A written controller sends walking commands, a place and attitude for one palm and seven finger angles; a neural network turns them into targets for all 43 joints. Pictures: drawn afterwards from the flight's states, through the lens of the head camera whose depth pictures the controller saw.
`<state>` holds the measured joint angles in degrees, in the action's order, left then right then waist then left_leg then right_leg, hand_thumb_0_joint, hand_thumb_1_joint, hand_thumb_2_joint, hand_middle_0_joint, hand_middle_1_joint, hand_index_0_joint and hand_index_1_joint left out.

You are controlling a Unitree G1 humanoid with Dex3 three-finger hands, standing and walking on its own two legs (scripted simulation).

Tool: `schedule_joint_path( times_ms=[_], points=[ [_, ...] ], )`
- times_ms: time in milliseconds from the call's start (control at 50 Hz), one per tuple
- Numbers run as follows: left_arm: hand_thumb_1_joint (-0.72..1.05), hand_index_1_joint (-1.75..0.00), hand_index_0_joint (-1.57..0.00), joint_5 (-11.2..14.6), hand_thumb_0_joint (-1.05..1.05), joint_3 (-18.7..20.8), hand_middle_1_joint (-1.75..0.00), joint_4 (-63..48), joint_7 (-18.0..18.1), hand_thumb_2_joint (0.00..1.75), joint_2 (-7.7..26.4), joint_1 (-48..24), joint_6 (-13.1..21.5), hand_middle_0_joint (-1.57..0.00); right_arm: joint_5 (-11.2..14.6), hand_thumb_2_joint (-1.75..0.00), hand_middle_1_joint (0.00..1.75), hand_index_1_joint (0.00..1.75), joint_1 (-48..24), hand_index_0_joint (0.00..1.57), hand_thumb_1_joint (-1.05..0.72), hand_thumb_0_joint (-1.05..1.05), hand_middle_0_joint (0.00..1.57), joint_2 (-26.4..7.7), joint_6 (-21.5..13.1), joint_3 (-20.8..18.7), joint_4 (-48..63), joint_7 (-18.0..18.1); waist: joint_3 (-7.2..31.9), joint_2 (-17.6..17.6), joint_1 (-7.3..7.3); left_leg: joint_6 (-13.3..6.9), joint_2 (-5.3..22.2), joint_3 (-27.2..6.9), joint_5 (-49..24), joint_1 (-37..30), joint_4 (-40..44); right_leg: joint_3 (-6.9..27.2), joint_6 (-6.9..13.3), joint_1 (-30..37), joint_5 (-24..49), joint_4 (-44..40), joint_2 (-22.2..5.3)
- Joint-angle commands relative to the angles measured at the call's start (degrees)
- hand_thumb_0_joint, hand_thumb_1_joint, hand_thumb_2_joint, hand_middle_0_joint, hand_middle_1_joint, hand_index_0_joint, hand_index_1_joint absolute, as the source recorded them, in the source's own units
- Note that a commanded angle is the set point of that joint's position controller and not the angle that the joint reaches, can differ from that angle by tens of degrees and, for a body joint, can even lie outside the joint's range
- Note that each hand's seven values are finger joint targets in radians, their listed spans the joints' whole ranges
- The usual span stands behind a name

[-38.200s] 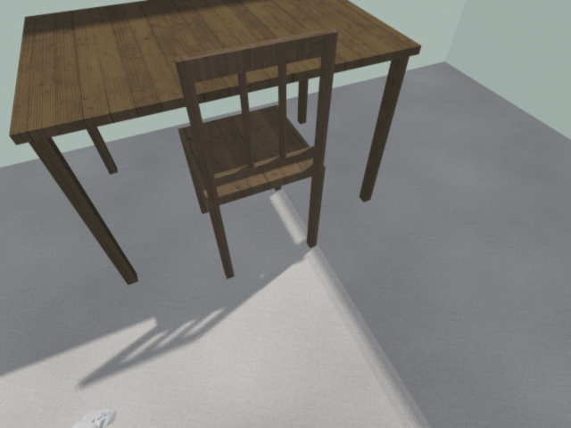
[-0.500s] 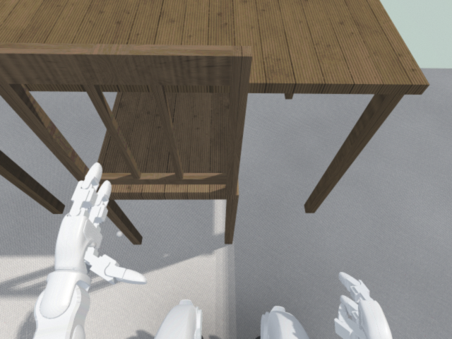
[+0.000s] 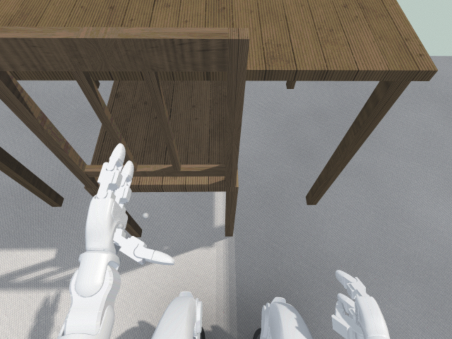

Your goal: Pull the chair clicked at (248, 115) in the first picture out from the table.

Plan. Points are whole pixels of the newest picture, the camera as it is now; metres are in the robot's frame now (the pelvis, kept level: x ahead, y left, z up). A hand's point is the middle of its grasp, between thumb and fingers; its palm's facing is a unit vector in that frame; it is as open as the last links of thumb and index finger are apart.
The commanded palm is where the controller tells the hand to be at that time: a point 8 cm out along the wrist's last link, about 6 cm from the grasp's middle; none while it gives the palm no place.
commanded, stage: aim the fingers beside a spindle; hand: left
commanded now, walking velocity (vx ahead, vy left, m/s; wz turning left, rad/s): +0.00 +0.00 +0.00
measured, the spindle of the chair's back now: (112, 129) +0.48 +0.25 +0.03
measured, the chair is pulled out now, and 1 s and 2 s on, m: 0.00 0.00 0.00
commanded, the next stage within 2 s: none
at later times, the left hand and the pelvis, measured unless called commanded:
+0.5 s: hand (172, 205) +0.34 +0.12 +0.00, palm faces -0.02 -1.00 -0.01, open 17.0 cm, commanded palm +0.32 +0.17 +0.01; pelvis -0.01 -0.01 -0.01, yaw +0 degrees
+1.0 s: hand (165, 211) +0.32 +0.12 +0.02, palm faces +0.01 -1.00 +0.00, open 17.0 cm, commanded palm +0.30 +0.18 +0.02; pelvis -0.01 +0.00 -0.01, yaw -1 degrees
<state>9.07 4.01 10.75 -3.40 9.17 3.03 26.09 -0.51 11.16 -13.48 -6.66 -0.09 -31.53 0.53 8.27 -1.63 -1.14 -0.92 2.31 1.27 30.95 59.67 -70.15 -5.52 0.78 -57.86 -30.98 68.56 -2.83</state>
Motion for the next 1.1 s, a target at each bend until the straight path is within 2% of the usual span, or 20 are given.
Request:
schedule_joint_path(
  times_ms=[0,80,120,180,220,280,380,400,460,520,560,580,700,780,840,900,920,980,1020,1080],
  points=[
    [-0.50,-0.08,-0.06,-0.6,0.00,0.6,-0.08,-7.1,0.5,0.30,3.3,-7.9,3.9,-0.06,0.2,-0.90,0.30,0.30,0.7,0.20,-0.90,0.00,0.20,-7.8,-1.6,-3.3,6.1,0.2,19.2,1.0,-1.86,0.1,-1.4,-3.2,-17.4,-13.0,8.0,2.5,0.5,9.5,16.1,-7.6,2.1],
    [-0.50,-0.08,-0.06,-1.0,0.00,0.3,-0.08,-1.7,-0.3,0.30,3.1,-9.2,1.4,-0.06,0.7,-0.90,0.30,0.30,0.6,0.20,-0.90,0.00,0.20,-8.3,-0.3,-3.3,6.8,0.1,16.8,3.4,-1.61,0.0,-1.9,-2.9,-12.3,-9.3,8.2,2.9,0.6,9.3,12.2,-8.5,2.1],
    [-0.50,-0.08,-0.06,-0.9,0.00,0.1,-0.08,-4.3,0.3,0.30,3.0,-13.6,1.8,-0.06,0.5,-0.90,0.30,0.30,0.4,0.20,-0.90,0.00,0.20,-8.1,0.1,-3.3,7.2,0.1,19.2,2.8,-1.72,-0.2,-2.1,-2.6,-12.8,-9.9,7.7,3.4,0.5,10.1,12.9,-8.3,1.8],
    [-0.50,-0.08,-0.06,-0.7,0.00,4.6,-0.08,-8.2,2.4,0.30,7.3,-16.9,4.3,-0.06,0.1,-0.90,0.30,0.30,0.3,0.20,-0.90,0.00,0.20,-7.7,0.2,-3.3,7.2,0.5,22.8,1.6,-0.73,-0.2,-2.0,-2.3,-14.7,-10.3,6.9,4.0,0.5,11.8,14.5,-7.5,1.9],
    [-0.50,-0.08,-0.06,-1.0,0.00,4.0,-0.08,-10.2,3.6,0.30,6.7,-19.1,6.4,-0.06,-0.3,-0.90,0.30,0.30,0.2,0.20,-0.90,0.00,0.20,-7.1,0.1,-3.2,6.6,0.4,25.0,0.1,-0.89,-0.3,-1.9,-2.2,-16.8,-11.9,6.3,4.4,0.5,11.7,16.4,-6.7,1.9],
    [-0.50,-0.08,-0.06,-1.4,0.00,2.5,-0.08,-6.9,4.0,0.30,5.2,-18.6,7.3,-0.06,-0.5,-0.90,0.30,0.30,0.6,0.20,-0.90,0.00,0.20,-7.2,-0.1,-3.2,5.3,0.1,24.0,0.0,-1.61,-0.2,-1.8,-2.3,-16.9,-11.0,5.7,4.1,0.6,10.6,16.6,-6.3,2.0],
    [-0.50,-0.08,-0.06,-1.9,0.00,-3.1,-0.08,5.9,1.1,0.30,-0.6,-16.5,2.9,-0.06,0.3,-0.90,0.30,0.30,1.5,0.20,-0.90,0.00,0.20,-8.0,1.1,-3.3,5.0,-0.5,18.2,4.3,-3.54,-0.3,-1.9,-2.4,-11.7,-6.5,5.4,3.9,0.5,7.7,12.8,-7.5,1.9],
    [-0.50,-0.08,-0.06,-1.7,0.00,-1.9,-0.08,6.7,0.9,0.30,0.6,-18.2,2.4,-0.06,0.4,-0.90,0.30,0.30,1.5,0.20,-0.90,0.00,0.20,-8.3,1.4,-3.3,4.8,-0.4,18.1,4.9,-3.32,-0.3,-2.1,-2.3,-10.7,-5.2,5.0,4.2,0.4,7.8,12.1,-7.4,1.8],
    [-0.50,-0.08,-0.06,-1.2,0.00,1.3,-0.08,3.9,1.3,0.30,3.4,-21.1,2.8,-0.06,0.4,-0.90,0.30,0.30,1.3,0.20,-0.90,0.00,0.20,-8.3,1.8,-3.5,5.8,-0.1,21.8,4.8,-1.93,-0.4,-2.3,-1.9,-11.7,-5.3,4.7,4.8,0.4,9.7,13.0,-6.9,1.5],
    [-0.50,-0.08,-0.06,-0.8,0.00,5.8,-0.08,-6.9,3.6,0.30,7.8,-23.6,6.4,-0.06,-0.3,-0.90,0.30,0.30,1.1,0.20,-0.90,0.00,0.20,-7.3,1.6,-3.6,6.8,0.0,29.8,-0.8,0.48,-0.2,-2.2,-1.7,-18.5,-10.7,5.1,5.1,0.6,13.5,19.6,-5.0,1.5],
    [-0.50,-0.08,-0.06,-0.8,0.00,7.4,-0.08,-11.2,5.1,0.30,9.4,-21.7,8.5,-0.06,-0.5,-0.90,0.30,0.30,1.3,0.20,-0.90,0.00,0.20,-6.6,1.5,-3.5,6.7,-0.3,32.1,-2.3,1.26,0.0,-2.0,-1.7,-22.5,-13.5,5.4,5.0,0.7,15.2,23.0,-4.5,1.6],
    [-0.50,-0.08,-0.06,-1.0,0.00,8.1,-0.08,-10.6,5.6,0.30,10.2,-20.3,8.7,-0.06,-0.7,-0.90,0.30,0.30,1.6,0.20,-0.90,0.00,0.20,-6.8,1.6,-3.5,6.5,-0.3,31.9,-0.8,0.74,-0.1,-1.8,-2.0,-23.1,-13.1,5.3,4.8,0.6,15.3,23.6,-4.4,1.9],
    [-0.50,-0.08,-0.06,-1.3,0.00,-2.4,-0.08,6.2,0.2,0.30,-0.5,-15.1,3.6,-0.06,0.5,-0.90,0.30,0.30,1.9,0.20,-0.90,0.00,0.20,-7.9,2.1,-3.3,4.7,-0.7,17.3,5.3,-4.00,-0.3,-1.8,-2.1,-12.3,-5.5,5.3,4.1,0.2,8.7,14.9,-7.4,2.1],
    [-0.50,-0.08,-0.06,0.5,0.00,-5.0,-0.08,3.9,-2.4,0.30,-2.3,-16.9,2.3,-0.06,1.2,-0.90,0.30,0.30,1.6,0.20,-0.90,0.00,0.20,-8.5,1.9,-3.7,6.2,-0.2,18.2,3.8,-3.28,-0.4,-2.0,-2.7,-11.8,-7.8,5.7,3.5,0.7,7.1,12.7,-7.8,1.9],
    [-0.50,-0.08,-0.06,0.2,0.00,-0.9,-0.08,-9.4,0.3,0.30,3.1,-21.4,5.8,-0.06,0.4,-0.90,0.30,0.30,1.0,0.20,-0.90,0.00,0.20,-7.8,1.4,-4.0,7.1,0.1,27.4,-1.3,-1.04,-0.1,-1.7,-3.2,-19.0,-14.5,5.8,3.5,1.0,8.8,17.2,-5.5,1.6],
    [-0.50,-0.08,-0.06,-1.7,0.00,4.9,-0.08,-15.8,5.5,0.30,9.0,-20.7,9.4,-0.06,-0.7,-0.90,0.30,0.30,1.3,0.20,-0.90,0.00,0.20,-7.1,1.4,-3.6,6.5,0.0,29.5,-4.1,0.41,0.3,-1.4,-3.7,-24.0,-17.8,6.1,3.3,1.1,8.8,19.2,-3.9,1.9],
    [-0.50,-0.08,-0.06,-2.5,0.00,2.4,-0.08,-15.0,6.5,0.30,6.0,-19.6,9.8,-0.06,-0.9,-0.90,0.30,0.30,0.9,0.20,-0.90,0.00,0.20,-6.4,1.4,-3.5,6.3,-0.4,28.2,-4.1,-0.36,0.3,-1.3,-3.7,-24.3,-18.2,5.9,3.1,1.0,7.6,19.1,-3.8,1.9],
    [-0.50,-0.08,-0.06,-3.9,0.00,1.7,-0.08,-5.8,7.5,0.30,4.3,-14.9,8.2,-0.06,-0.8,-0.90,0.30,0.30,0.7,0.20,-0.90,0.00,0.20,-6.8,2.1,-3.3,5.6,-1.1,22.1,-0.3,-1.59,0.3,-1.3,-3.8,-19.2,-13.2,6.2,2.5,1.0,6.4,15.6,-4.6,2.2],
    [-0.50,-0.08,-0.06,-4.0,0.00,-1.9,-0.08,2.5,5.8,0.30,0.5,-15.4,5.1,-0.06,-0.3,-0.90,0.30,0.30,0.1,0.20,-0.90,0.00,0.20,-7.4,2.8,-3.0,5.4,-1.3,16.7,3.5,-3.41,0.1,-1.7,-3.4,-11.1,-8.0,6.3,2.5,0.6,4.8,10.6,-6.2,2.3],
    [-0.50,-0.08,-0.06,-2.8,0.00,-5.3,-0.08,9.5,2.0,0.30,-3.1,-16.1,1.4,-0.06,1.0,-0.90,0.30,0.30,0.3,0.20,-0.90,0.00,0.20,-8.4,3.2,-2.8,6.4,-1.0,13.6,5.9,-3.72,-0.2,-2.2,-3.3,-5.3,-5.1,7.0,2.9,0.8,4.3,5.5,-8.2,2.3]
  ],
)
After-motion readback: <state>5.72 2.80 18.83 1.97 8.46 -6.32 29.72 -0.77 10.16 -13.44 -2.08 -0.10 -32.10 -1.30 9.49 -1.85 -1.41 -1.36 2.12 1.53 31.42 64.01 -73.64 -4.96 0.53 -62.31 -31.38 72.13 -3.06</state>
